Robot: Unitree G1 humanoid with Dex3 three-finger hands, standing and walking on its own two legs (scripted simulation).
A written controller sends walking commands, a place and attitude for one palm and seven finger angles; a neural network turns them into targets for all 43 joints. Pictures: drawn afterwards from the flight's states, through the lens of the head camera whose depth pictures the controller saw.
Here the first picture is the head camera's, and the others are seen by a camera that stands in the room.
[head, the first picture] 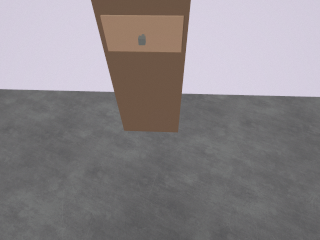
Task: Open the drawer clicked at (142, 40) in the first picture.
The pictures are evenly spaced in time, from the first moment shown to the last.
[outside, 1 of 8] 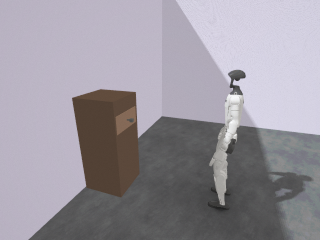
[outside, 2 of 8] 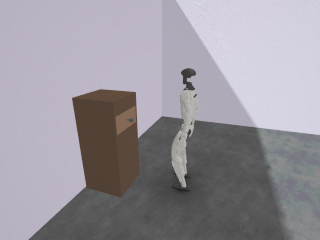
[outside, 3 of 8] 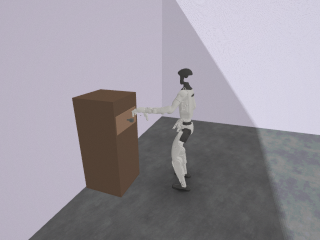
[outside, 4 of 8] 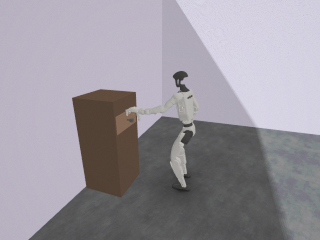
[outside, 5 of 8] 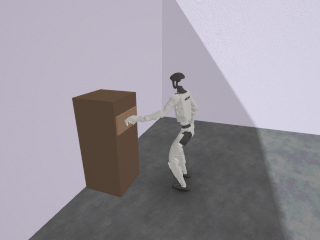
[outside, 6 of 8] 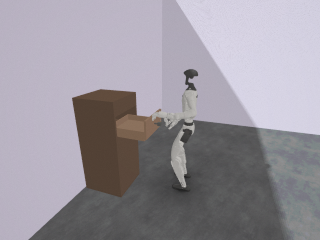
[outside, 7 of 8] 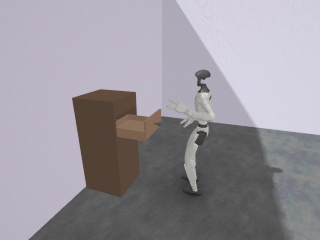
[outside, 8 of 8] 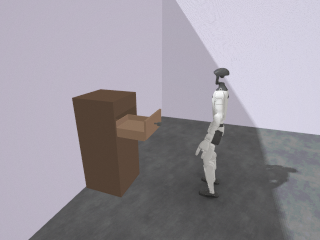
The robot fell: no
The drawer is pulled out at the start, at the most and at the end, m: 0.00 0.30 0.30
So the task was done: yes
